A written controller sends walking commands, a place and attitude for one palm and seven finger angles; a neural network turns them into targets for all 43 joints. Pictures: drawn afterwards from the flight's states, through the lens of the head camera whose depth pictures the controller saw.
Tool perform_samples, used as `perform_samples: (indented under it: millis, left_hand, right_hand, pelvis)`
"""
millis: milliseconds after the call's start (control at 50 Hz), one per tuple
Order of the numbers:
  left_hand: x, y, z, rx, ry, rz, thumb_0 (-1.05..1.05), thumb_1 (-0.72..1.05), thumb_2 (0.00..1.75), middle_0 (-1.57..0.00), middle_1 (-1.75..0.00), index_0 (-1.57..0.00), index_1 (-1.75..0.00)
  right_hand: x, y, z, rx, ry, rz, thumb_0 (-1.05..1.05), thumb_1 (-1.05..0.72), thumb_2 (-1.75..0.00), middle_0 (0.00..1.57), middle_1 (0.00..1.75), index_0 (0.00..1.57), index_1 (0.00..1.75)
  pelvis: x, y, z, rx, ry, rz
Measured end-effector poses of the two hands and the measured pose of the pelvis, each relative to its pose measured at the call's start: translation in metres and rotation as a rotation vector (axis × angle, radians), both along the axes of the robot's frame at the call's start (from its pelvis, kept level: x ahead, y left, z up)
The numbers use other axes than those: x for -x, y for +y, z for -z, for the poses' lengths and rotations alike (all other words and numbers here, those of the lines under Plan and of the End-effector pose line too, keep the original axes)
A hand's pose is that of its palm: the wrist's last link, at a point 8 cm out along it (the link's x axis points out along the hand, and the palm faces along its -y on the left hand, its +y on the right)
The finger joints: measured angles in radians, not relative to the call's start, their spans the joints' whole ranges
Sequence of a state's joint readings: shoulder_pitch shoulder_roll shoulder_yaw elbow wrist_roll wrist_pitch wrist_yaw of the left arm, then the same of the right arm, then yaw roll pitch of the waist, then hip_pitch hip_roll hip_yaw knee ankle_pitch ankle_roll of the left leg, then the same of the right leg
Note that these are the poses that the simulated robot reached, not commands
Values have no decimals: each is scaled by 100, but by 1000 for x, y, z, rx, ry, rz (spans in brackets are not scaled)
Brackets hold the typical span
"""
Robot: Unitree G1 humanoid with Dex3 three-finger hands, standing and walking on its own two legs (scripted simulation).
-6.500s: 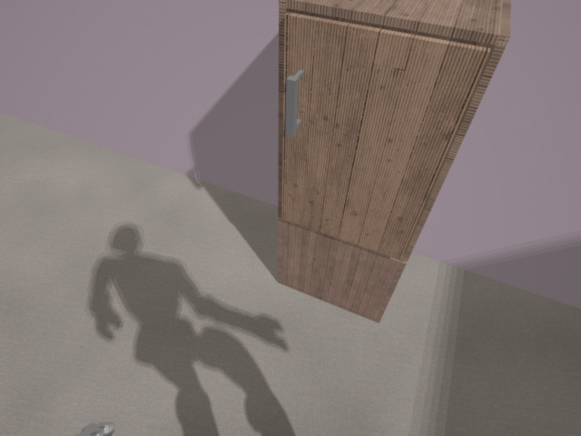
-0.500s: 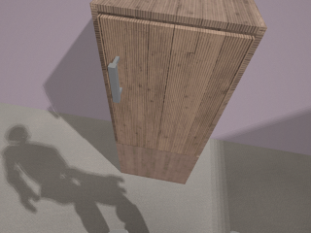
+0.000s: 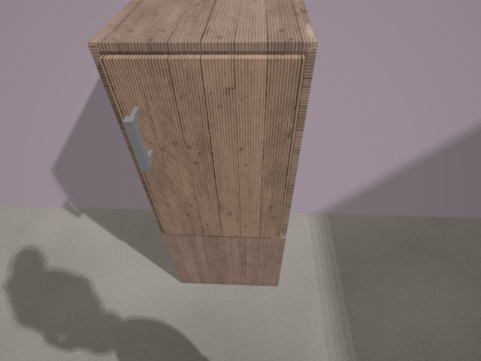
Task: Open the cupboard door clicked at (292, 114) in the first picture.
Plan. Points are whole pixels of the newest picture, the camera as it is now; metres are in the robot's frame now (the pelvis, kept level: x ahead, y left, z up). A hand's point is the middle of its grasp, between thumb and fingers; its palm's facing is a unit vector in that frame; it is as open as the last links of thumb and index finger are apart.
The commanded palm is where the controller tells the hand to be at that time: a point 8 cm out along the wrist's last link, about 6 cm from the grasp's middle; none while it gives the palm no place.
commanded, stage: come to a stop and stand still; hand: left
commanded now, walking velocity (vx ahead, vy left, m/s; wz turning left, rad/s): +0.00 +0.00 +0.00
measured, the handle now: (140, 139) +0.55 +0.24 +0.08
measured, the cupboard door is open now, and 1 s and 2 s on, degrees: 0 0 0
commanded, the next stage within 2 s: look again from close up in 0.52 s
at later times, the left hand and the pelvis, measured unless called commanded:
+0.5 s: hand out of the picture -0.05 +0.08 -0.17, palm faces +0.09 -0.99 -0.12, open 7.4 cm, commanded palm none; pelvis -0.01 -0.05 +0.00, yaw +0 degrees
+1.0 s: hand out of the picture -0.02 +0.14 -0.17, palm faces +0.05 -0.97 -0.24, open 7.4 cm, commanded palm none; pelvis -0.04 -0.04 -0.01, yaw +0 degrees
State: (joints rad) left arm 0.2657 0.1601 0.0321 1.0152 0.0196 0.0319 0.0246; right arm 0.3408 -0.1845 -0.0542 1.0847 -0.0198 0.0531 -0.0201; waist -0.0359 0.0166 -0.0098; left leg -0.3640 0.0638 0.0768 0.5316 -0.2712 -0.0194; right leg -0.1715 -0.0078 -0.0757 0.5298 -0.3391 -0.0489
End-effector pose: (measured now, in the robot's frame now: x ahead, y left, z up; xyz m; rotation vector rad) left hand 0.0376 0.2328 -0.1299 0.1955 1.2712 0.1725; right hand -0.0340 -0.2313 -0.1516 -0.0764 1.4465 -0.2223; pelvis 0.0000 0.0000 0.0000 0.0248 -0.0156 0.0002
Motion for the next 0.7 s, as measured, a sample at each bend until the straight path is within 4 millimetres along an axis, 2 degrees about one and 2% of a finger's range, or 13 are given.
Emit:
perform_samples:
  millis: [80,160,260,320,400,540,640,700]
  left_hand:
    - [19,-21,-5,1,9,-28,1,93,90,-20,-30,-20,-30]
    - [38,-41,1,28,57,-39,1,93,90,-20,-30,-20,-30]
    - [64,-64,15,79,128,-70,1,93,90,-20,-30,-20,-30]
    - [76,-79,17,104,157,-93,1,93,90,-20,-30,-20,-30]
    - [87,-94,16,128,174,-107,1,92,90,-20,-30,-20,-30]
    - [95,-101,13,125,174,-109,1,91,90,-20,-30,-20,-30]
    - [97,-98,10,99,167,-112,1,91,90,-20,-30,-20,-30]
    - [97,-91,3,69,160,-94,1,91,90,-20,-30,-20,-30]
  right_hand:
    - [17,-8,-3,-33,45,-9,1,-92,-90,19,30,20,30]
    - [20,-10,-3,-48,51,-15,1,-91,-90,19,30,20,30]
    - [9,-10,-1,-45,42,-43,1,-91,-90,19,30,20,30]
    - [-2,-10,-4,-40,20,-68,1,-91,-90,19,30,20,30]
    - [-9,-21,-4,-20,2,-77,2,-93,-90,20,30,20,30]
    - [-14,-31,-4,-12,-28,-90,2,-93,-90,19,30,20,30]
    - [-7,-31,-5,-26,-13,-96,1,-93,-90,19,30,20,30]
    - [0,-34,-12,-10,-35,-51,1,-93,-90,20,30,20,30]
  pelvis:
    - [1,-17,-6,-6,-4,1]
    - [4,-30,-6,5,4,-1]
    - [6,-40,0,28,14,-13]
    - [8,-47,-2,13,5,-5]
    - [9,-50,-3,11,-9,0]
    - [13,-55,-5,11,-22,-8]
    - [15,-58,-6,13,-15,-7]
    - [23,-55,-11,29,-10,-5]
